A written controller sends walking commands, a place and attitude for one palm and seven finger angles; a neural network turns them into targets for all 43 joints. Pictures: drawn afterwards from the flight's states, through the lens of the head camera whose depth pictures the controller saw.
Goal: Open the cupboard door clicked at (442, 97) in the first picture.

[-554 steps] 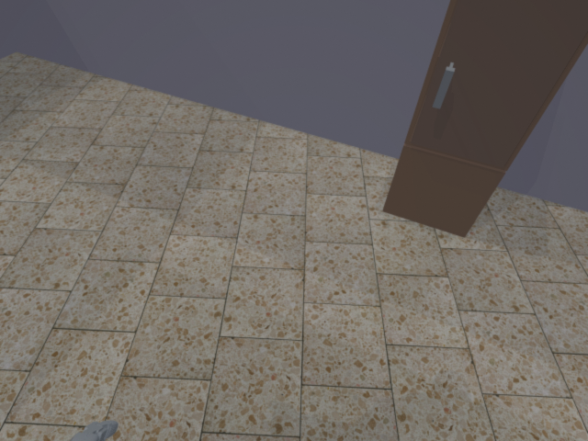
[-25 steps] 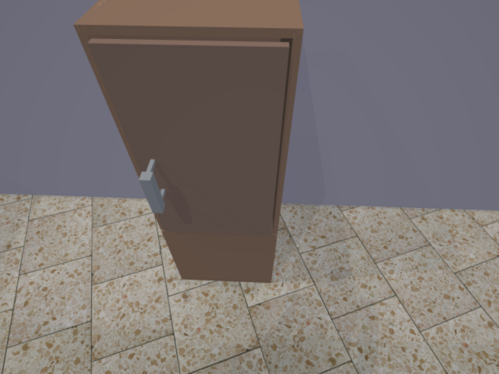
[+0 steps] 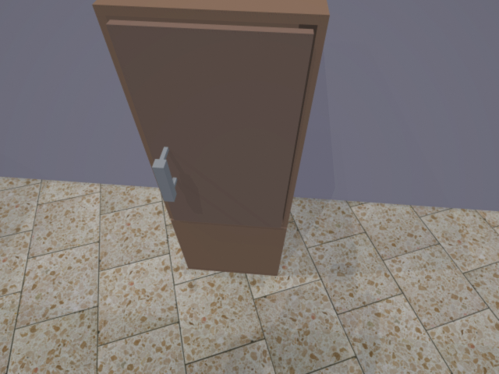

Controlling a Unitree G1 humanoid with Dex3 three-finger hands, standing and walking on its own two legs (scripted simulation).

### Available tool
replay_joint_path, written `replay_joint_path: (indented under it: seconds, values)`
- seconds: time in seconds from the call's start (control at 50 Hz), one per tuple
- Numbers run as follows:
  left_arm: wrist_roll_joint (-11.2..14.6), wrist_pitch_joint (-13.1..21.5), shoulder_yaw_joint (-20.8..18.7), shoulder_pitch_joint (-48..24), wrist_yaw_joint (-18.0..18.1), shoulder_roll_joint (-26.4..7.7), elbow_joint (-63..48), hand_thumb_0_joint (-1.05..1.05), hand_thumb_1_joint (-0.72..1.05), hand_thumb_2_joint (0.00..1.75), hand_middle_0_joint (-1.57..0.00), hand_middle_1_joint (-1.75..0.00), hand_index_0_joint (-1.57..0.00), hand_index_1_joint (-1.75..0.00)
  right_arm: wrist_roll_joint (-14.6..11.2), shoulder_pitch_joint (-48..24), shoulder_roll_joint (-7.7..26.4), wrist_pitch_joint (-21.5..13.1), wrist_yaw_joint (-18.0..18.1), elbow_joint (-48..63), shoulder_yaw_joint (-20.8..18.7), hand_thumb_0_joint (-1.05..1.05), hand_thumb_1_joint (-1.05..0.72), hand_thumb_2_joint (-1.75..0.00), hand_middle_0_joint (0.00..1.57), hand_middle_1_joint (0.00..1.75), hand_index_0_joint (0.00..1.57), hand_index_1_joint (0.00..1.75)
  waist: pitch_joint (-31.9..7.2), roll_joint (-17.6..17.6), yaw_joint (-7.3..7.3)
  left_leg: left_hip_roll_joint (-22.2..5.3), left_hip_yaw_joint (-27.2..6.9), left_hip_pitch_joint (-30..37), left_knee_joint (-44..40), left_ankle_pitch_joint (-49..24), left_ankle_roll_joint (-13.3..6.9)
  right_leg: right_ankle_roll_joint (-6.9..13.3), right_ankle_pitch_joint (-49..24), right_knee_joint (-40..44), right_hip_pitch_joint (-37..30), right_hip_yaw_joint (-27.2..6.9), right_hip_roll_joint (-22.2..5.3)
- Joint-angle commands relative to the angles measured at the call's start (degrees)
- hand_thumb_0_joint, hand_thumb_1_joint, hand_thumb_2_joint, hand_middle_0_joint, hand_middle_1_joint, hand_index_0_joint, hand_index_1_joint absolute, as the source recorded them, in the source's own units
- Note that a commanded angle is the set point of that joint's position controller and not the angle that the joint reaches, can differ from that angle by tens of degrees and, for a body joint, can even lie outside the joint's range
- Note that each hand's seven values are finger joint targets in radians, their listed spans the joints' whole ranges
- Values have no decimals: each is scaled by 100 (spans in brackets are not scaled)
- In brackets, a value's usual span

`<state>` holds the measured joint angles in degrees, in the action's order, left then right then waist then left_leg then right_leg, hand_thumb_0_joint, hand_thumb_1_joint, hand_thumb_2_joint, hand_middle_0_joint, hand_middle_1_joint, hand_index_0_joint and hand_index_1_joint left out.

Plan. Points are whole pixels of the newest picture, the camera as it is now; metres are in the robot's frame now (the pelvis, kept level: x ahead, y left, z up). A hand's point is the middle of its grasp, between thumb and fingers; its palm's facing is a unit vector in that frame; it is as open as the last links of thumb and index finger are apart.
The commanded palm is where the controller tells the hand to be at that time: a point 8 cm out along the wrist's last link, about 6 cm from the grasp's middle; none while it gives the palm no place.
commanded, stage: come to a stop and stand still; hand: left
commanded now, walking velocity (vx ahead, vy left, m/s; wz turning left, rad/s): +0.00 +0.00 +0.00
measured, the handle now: (167, 174) +0.54 +0.24 -0.08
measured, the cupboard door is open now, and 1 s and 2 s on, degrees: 0 0 0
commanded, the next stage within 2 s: look again from close up in 0.94 s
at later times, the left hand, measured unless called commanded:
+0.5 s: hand out of the picture +0.02 +0.18 -0.17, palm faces -0.02 -0.98 -0.21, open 7.2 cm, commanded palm none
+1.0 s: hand out of the picture +0.03 +0.20 -0.17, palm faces -0.02 -0.98 -0.20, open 7.3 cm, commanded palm none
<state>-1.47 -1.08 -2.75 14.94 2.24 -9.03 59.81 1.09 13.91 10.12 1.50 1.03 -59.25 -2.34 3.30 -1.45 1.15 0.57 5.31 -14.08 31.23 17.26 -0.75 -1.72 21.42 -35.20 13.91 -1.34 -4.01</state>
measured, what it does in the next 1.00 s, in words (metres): stands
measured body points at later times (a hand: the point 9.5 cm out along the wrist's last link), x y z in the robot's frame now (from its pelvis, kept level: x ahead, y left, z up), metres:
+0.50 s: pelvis +0.01 +0.00 +0.00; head +0.03 +0.00 +0.45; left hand +0.02 +0.23 -0.15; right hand +0.00 -0.22 -0.16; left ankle -0.01 +0.11 -0.73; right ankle -0.03 -0.09 -0.73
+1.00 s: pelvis +0.02 +0.02 +0.01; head +0.04 +0.02 +0.46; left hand +0.04 +0.25 -0.15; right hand +0.02 -0.20 -0.15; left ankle -0.01 +0.11 -0.73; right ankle -0.03 -0.09 -0.73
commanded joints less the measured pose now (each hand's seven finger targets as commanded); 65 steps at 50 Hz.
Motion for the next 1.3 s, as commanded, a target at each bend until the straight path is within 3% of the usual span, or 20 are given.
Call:
replay_joint_path:
  seconds: [0.0, 0.04, 0.1, 0.14, 0.18, 0.22, 0.24, 0.26, 0.3, 0.32, 0.34, 0.36, 0.38, 0.4, 0.42, 0.52, 0.6, 0.66, 0.9, 1.28]
  values:
    - [-1, -32, -164, -144, 80, -515, -561, 0, 90, 90, -20, -30, -20, -30, 41, 787, 793, -114, 28, 317, -190, 0, -90, -90, 20, 30, 20, 30, -244, 1402, -224, -1631, -1635, 702, -1271, -2556, -878, 152, 1066, -1449, 1226, 503, 246]
    - [19, -24, -104, -87, 55, -357, -514, 0, 90, 90, -20, -30, -20, -30, 65, 551, 664, -175, 79, 426, -115, 0, -90, -90, 20, 30, 20, 30, -249, 893, -134, -1726, -1804, 282, -1472, -1908, -1196, 227, 1125, -2234, 1174, 156, 77]
    - [0, 45, 10, 132, -45, -211, -331, 0, 90, 90, -20, -30, -20, -30, 84, 204, 597, -254, 73, 401, -52, 0, -90, -90, 20, 30, 20, 30, -313, 541, -11, -1471, -1450, 195, -1607, -1415, -1059, 200, 711, -1351, 671, 291, 28]
    - [19, 101, 59, 218, -65, -173, -261, 0, 90, 90, -20, -30, -20, -30, 85, 255, 646, -279, 75, 264, -53, 0, -90, -90, 20, 30, 20, 30, -350, 598, -34, -1423, -1335, 280, -1475, -1281, -967, 178, 429, -292, 248, 368, 87]
    - [15, 183, 89, 487, -55, -214, -106, 0, 90, 90, -20, -30, -20, -30, 30, 340, 504, -277, 79, 121, -3, 0, -90, -90, 20, 30, 20, 30, -423, 162, 54, -1088, -1050, 153, -973, -1123, -604, 177, -561, 1194, -499, 257, 73]
    - [18, 258, 99, 489, -29, -594, -24, 0, 90, 90, -20, -30, -20, -30, -32, 357, 202, -315, 43, 71, 91, 0, -90, -90, 20, 30, 20, 30, -223, -412, -48, -483, -437, -236, -617, -485, -139, 488, -1363, 1564, -703, -655, -723]
    - [46, 305, 90, 418, -41, -685, 15, 0, 90, 90, -20, -30, -20, -30, -8, 312, 146, -274, 41, -5, 114, 0, -90, -90, 20, 30, 20, 30, -189, -952, -119, -336, -289, -68, -514, -244, -11, 637, -1543, 1683, -450, -839, -825]
    - [67, 325, 101, 279, -37, -655, 44, 0, 90, 90, -20, -30, -20, -30, 6, 349, 156, -248, 41, -118, 134, 0, -90, -90, 20, 30, 20, 30, -1, -999, -161, -355, -285, 67, -539, -322, 27, 701, -1832, 1708, -258, -741, -815]
    - [71, 309, 136, 184, -22, -522, 58, 0, 90, 90, -20, -30, -20, -30, -6, 518, 99, -244, 56, -332, 161, 0, -90, -90, 20, 30, 20, 30, 132, -442, -211, -502, -406, 442, -815, -936, 2, 599, -1890, 1592, -67, -349, -537]
    - [-16, 421, 148, 768, 216, -597, 218, 0, 90, 90, -20, -30, -20, -30, -28, 28, 568, -296, 4, 41, 125, 0, -90, -90, 20, 30, 20, 30, 252, -406, 26, -634, -422, 13, 262, -1077, 83, 254, -4126, 1379, -120, -695, -569]
    - [43, 449, 154, 475, 181, -863, -88, 0, 90, 90, -20, -30, -20, -30, -40, 320, 248, -246, -25, 186, 154, 0, -90, -90, 20, 30, 20, 30, -138, -376, -258, -469, -415, -182, 282, 234, 23, 437, -3323, 1509, -340, -738, -871]
    - [55, 461, 187, 265, 144, -790, -202, 0, 90, 90, -20, -30, -20, -30, -34, 507, 234, -230, -38, 129, 172, 0, -90, -90, 20, 30, 20, 30, -277, -147, -358, -450, -411, -34, 258, 280, 34, 642, -2329, 1530, -154, -654, -790]
    - [76, 464, 199, 156, 123, -782, -273, 0, 90, 90, -20, -30, -20, -30, -19, 627, 222, -241, -55, 84, 190, 0, -90, -90, 20, 30, 20, 30, -246, 183, -422, -454, -454, 64, 12, -104, 31, 717, -1909, 1404, -64, -536, -617]
    - [86, 479, 170, 216, 107, -788, -269, 0, 90, 90, -20, -30, -20, -30, 6, 732, 220, -288, -62, 27, 206, 0, -90, -90, 20, 30, 20, 30, -403, 755, -349, -507, -502, 181, -225, -718, -20, 683, -2281, 1081, -272, -332, -442]
    - [110, 457, 183, 313, 97, -765, -228, 0, 90, 90, -20, -30, -20, -30, -2, 681, 280, -317, -41, 37, 220, 0, -90, -90, 20, 30, 20, 30, -476, 905, -276, -598, -616, 181, -283, -1243, -82, 604, -2350, 877, -412, -226, -305]
    - [93, 327, 261, 438, 61, -592, -64, 0, 90, 90, -20, -30, -20, -30, -33, 572, 397, -307, 39, 22, 258, 0, -90, -90, 20, 30, 20, 30, -13, -55, -161, -663, -683, 11, -486, -1136, -190, 466, -1784, 941, -382, -90, -129]
    - [92, 280, 265, 432, 49, -594, -55, 0, 90, 90, -20, -30, -20, -30, -30, 567, 406, -312, 50, -96, 274, 0, -90, -90, 20, 30, 20, 30, 94, 230, -143, -646, -702, 82, -689, -1066, -210, 431, -1429, 996, -326, -101, -100]
    - [93, 256, 264, 461, 47, -601, -14, 0, 90, 90, -20, -30, -20, -30, -31, 545, 440, -323, 66, -163, 276, 0, -90, -90, 20, 30, 20, 30, 64, 137, -116, -676, -720, 182, -742, -1211, -232, 396, -1379, 978, -316, -85, -91]
    - [82, 234, 235, 434, 53, -636, 112, 0, 90, 90, -20, -30, -20, -30, -43, 484, 450, -366, 120, -369, 256, 0, -90, -90, 20, 30, 20, 30, -154, 184, -100, -717, -671, 544, -782, -2120, -244, 350, -2045, 935, -484, -32, -158]
    - [72, 221, 223, 346, 13, -721, 189, 0, 90, 90, -20, -30, -20, -30, -44, 270, 564, -362, 123, -413, 226, 0, -90, -90, 20, 30, 20, 30, -153, 140, -82, -714, -710, 617, -951, -1781, -232, 337, -1878, 1154, -461, -75, -228]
